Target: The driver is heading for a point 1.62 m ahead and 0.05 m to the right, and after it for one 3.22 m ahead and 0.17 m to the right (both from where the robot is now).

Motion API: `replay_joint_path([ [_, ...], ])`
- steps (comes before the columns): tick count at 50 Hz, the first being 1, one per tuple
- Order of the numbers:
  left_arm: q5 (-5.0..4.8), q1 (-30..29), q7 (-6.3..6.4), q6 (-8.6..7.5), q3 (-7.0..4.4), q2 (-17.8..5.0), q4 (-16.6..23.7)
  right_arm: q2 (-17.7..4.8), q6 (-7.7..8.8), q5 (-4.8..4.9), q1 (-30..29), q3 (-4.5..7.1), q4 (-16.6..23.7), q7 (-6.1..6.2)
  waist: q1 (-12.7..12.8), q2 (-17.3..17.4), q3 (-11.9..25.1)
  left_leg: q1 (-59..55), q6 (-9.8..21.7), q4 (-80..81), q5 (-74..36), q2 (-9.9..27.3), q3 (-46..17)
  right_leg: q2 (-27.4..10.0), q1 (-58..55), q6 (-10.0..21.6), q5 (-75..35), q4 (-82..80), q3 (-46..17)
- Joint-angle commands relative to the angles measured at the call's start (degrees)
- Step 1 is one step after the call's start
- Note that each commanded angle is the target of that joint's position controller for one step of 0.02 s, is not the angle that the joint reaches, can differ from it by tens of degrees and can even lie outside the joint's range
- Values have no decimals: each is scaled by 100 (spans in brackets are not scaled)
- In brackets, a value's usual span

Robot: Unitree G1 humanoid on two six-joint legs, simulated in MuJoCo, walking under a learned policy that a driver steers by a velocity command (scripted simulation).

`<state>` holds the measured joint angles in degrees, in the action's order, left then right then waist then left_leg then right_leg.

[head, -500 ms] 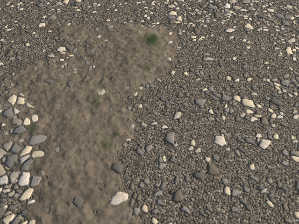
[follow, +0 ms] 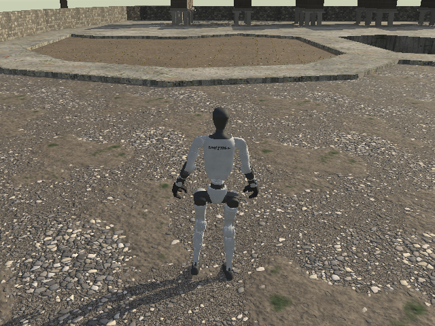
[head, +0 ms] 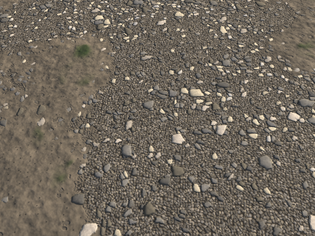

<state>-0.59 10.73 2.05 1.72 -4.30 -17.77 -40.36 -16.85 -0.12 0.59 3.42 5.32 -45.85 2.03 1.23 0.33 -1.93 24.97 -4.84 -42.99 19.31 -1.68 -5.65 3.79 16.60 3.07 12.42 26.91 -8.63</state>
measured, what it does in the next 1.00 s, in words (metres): walks ahead: left foot, then right foot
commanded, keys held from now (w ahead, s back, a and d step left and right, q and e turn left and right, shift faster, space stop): e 0.22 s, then no key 0.12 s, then w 0.66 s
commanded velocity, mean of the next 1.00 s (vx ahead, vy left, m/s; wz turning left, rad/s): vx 0.22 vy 0.00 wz -0.26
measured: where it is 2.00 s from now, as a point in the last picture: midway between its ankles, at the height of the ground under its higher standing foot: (209, 164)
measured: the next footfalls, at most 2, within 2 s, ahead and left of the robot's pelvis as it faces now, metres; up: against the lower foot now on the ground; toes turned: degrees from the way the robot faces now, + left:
left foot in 0.12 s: +0.06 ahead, +0.14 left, +0.00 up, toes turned -10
right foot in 0.50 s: +0.01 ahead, -0.11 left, +0.00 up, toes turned -13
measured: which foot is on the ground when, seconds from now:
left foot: up 0.00-0.10, down 0.12-0.50, up 0.52-0.94, down 0.96-1.00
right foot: down 0.00-0.12, up 0.14-0.48, down 0.50-0.98, up 1.00-1.00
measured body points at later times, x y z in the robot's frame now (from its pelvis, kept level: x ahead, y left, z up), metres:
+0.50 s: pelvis +0.02 +0.00 -0.01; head +0.04 +0.00 +0.44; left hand +0.22 +0.23 -0.10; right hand +0.05 -0.29 -0.13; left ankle +0.02 +0.15 -0.74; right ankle -0.03 -0.10 -0.74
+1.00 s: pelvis +0.22 -0.01 -0.03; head +0.26 -0.02 +0.42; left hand +0.27 +0.28 -0.15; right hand +0.38 -0.30 -0.11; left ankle +0.35 +0.06 -0.75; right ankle -0.02 -0.10 -0.72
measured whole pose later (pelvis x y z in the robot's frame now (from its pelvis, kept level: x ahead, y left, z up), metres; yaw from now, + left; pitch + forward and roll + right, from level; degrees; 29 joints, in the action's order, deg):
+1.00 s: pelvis +0.22 -0.01 -0.03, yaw -14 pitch +3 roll +0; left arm -0.5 25.9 1.0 -1.9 -3.7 -17.5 -46.5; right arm -16.6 5.4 0.7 0.7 2.1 -42.5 -3.1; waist 3.5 -0.6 -2.3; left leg 29.4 3.6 -33.3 6.6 -0.7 3.1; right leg -1.7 -1.2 -0.1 29.5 34.1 -2.5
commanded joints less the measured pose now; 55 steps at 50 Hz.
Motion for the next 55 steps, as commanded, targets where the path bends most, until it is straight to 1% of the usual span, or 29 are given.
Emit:
replay_joint_path([
  [1,-13,-96,-10,-3,-283,-1035,415,-522,165,26,-146,98,380,-68,35,-995,696,0,42,504,122,-92,12,-1401,-922,979,-2058,-426,-1780],
  [5,-115,-407,32,79,-236,-910,575,-680,265,9,471,161,198,-165,-300,-854,799,-1364,318,2382,-1318,107,61,-932,-538,491,-1563,86,-1851],
  [6,-48,-195,28,77,-159,-638,605,-1032,237,-87,599,236,211,-136,-178,-49,977,-2126,681,2479,-1875,1100,-753,-497,151,189,-134,926,-1354],
  [7,-59,128,4,28,-133,-474,707,-1419,164,-214,412,286,249,-103,182,1483,736,-2402,1586,2501,-3280,2145,-2068,518,1438,-162,2307,1927,-272],
  [8,29,181,-16,-29,-276,-1007,641,-1120,177,-277,368,220,348,-106,28,1272,722,-2092,2177,2523,-3401,2671,-2381,119,1694,-439,2616,3298,-139],
  [9,-27,223,-38,-20,-388,-1261,527,-820,183,-234,114,126,450,-80,96,857,609,-1918,2051,2463,-3143,2343,-1789,-55,1678,-532,2195,3839,-124],
  [11,-26,262,-24,92,-381,-1060,396,-602,148,-87,-169,53,506,-33,106,710,393,-1859,1629,2404,-2563,1712,-898,-160,1853,-727,1512,4228,22],
  [14,-69,-56,-58,101,-226,-631,590,-702,76,-104,206,34,378,24,-139,814,355,-1960,1752,2459,-2955,1490,-414,-159,1793,-861,1209,3818,318],
  [17,-13,-269,-70,68,-111,-459,725,-856,29,-91,339,62,333,18,-287,913,549,-2265,1826,2378,-3092,1593,-285,-335,1414,-879,1261,2740,470],
  [21,-45,-269,-165,24,-14,-417,698,-1094,34,36,545,95,227,-123,-433,1090,416,-1571,1773,2885,-216,1583,-362,-344,303,-632,1207,1252,1025],
  [24,-29,348,-202,-77,-45,-451,368,-971,98,133,549,8,128,-232,-49,783,195,-802,1510,2612,408,1438,-255,-170,-1117,-213,280,-361,1246],
  [25,-53,733,-169,-105,-76,-529,262,-671,165,73,541,-102,98,-272,149,573,361,-340,1234,2137,407,1264,-50,-411,-1920,-73,285,-488,864],
  [26,-28,1322,-109,-136,-143,-869,174,-151,252,-100,360,-274,239,-350,302,-589,691,481,766,418,795,722,622,-1553,-2760,233,-27,-760,-630],
  [27,53,1555,-183,-209,-308,-1536,150,-349,351,-7,-29,-210,581,-313,440,-1656,395,1800,556,-651,1584,153,896,-2604,-2495,1174,1073,-1410,-2504],
  [28,71,1410,-219,-363,-224,-1179,199,-824,412,96,-206,-70,603,-286,475,-1074,-5,2135,574,-1532,1466,482,427,-2609,-2180,1448,1701,-1651,-2714],
  [29,66,1164,-215,-463,-124,-864,203,-907,436,167,-62,-21,531,-322,288,-1024,-282,2312,672,-1720,902,670,300,-2350,-2043,1261,2007,-1716,-2229],
  [32,37,855,-182,-559,-33,-614,259,-743,501,60,80,-19,323,-375,111,-812,-440,2255,671,-1460,-369,867,324,-1831,-1909,884,752,-1977,-1182],
  [35,42,965,-154,-576,-54,-606,224,-488,526,13,-32,-101,321,-425,126,-593,-256,1996,449,-816,-1188,771,519,-1588,-1833,847,-446,-2045,-428],
  [39,16,1248,-140,-577,-118,-773,57,-282,526,33,-600,-230,540,-473,312,-624,-364,1343,302,463,-1963,552,676,-1476,-1420,796,-766,-2083,100],
  [45,-82,1416,-123,-533,-194,-929,-201,-528,587,66,-742,-218,725,-592,126,-684,-454,837,701,1248,-1692,399,638,-1904,-1888,647,-1559,-1746,133],
  [47,-50,1311,-98,-465,-205,-1002,-218,-795,581,45,11,-78,554,-530,-330,-782,155,-338,951,1338,-1451,64,925,-1727,-1991,461,-3660,-684,393],
  [48,-12,1362,-72,-429,-147,-884,-222,-1022,558,50,938,51,292,-464,-749,-701,799,-1684,1124,1284,-1485,1,977,-1448,-1580,288,-4131,467,622],
  [49,131,1522,-51,-425,-3,-567,-98,-1429,521,-2,1945,143,132,-390,-1052,59,1702,-3494,1512,1119,-1279,1167,-399,-1110,-295,69,-2360,2377,783],
  [50,-2,2279,-112,-544,175,165,-25,-1723,523,-48,2182,181,11,-451,-509,1832,2532,-4893,2383,2143,746,2359,-3455,12,1619,-259,1942,4239,388],
  [51,-156,1652,-132,-652,46,-526,-67,-1124,555,41,1918,29,65,-448,-785,1170,1942,-4457,2140,2803,1449,2227,-3723,-230,2242,-190,2020,4795,-149],
  [52,-267,1070,-162,-706,-33,-769,109,-935,560,28,1508,-32,112,-415,-699,875,1077,-3712,1911,2846,1127,2100,-2832,-536,2604,-101,1509,4812,90],
  [53,-196,813,-139,-743,-3,-721,144,-851,556,-17,1150,-61,184,-397,-521,313,689,-2924,1813,2900,377,1920,-2215,-841,2398,-73,994,4566,267],
  [54,-86,701,-129,-742,-27,-673,136,-716,560,-78,923,-90,220,-398,-364,208,415,-2293,1797,3009,-221,1691,-1721,-1021,2196,-91,659,4250,318],
  [55,-65,841,-143,-694,-30,-596,99,-615,582,-159,804,-123,237,-393,-176,378,401,-1911,1787,3153,-535,1540,-1417,-1166,1852,-92,417,4123,269],
])
Velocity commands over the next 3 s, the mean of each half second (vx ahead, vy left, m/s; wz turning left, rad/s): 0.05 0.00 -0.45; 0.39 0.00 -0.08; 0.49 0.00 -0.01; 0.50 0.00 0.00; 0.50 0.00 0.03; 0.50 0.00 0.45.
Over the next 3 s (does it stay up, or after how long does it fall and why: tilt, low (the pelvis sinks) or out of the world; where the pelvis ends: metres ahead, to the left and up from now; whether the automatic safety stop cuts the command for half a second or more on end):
stays up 1.30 -0.25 -0.01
